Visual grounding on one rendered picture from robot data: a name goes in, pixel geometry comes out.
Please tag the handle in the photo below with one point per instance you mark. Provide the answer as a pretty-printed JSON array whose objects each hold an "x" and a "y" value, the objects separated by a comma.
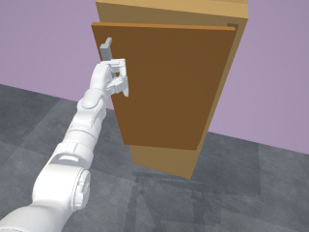
[{"x": 106, "y": 54}]

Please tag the cupboard door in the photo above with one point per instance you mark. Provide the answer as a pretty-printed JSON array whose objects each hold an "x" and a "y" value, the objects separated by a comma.
[{"x": 172, "y": 75}]

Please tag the left robot hand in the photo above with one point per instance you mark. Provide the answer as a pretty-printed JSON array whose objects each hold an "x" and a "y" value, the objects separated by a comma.
[{"x": 102, "y": 77}]

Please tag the left robot forearm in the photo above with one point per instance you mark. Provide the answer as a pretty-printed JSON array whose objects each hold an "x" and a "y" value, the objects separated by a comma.
[{"x": 80, "y": 140}]

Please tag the left robot upper arm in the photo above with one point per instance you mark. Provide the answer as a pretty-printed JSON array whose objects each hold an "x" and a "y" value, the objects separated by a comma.
[{"x": 60, "y": 191}]

